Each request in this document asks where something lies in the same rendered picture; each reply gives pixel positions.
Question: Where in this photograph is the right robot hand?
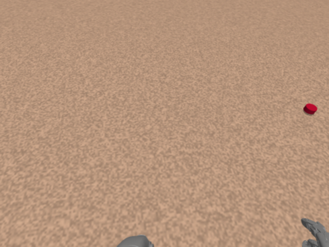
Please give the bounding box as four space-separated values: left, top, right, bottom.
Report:
301 218 329 247

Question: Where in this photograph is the tin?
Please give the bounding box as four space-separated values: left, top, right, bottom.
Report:
303 103 317 114

